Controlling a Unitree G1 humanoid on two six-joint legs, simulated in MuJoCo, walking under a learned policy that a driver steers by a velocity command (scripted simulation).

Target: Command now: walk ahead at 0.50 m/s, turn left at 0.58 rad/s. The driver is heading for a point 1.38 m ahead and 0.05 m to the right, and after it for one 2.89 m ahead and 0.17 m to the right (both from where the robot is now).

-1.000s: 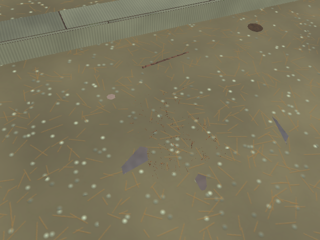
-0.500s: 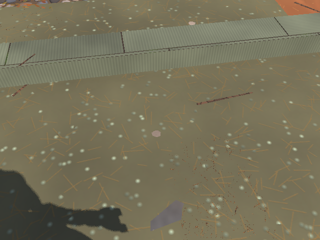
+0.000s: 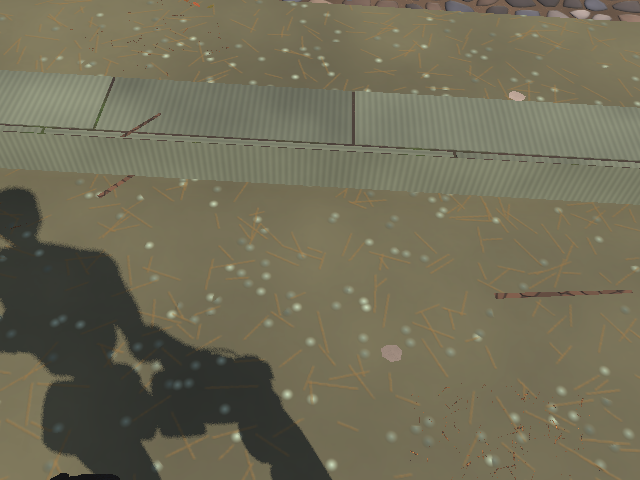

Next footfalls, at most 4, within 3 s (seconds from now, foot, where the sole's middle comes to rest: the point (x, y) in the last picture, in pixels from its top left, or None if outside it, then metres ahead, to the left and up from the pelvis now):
0.22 right None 0.32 -0.15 -0.78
0.74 left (245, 424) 0.57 0.13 -0.78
1.28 right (332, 295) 0.89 -0.07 -0.78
1.74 left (262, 219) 1.14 0.11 -0.78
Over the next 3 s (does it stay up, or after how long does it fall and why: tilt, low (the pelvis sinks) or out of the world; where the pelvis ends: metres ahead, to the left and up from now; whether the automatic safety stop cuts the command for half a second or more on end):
stays up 1.66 -0.16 0.13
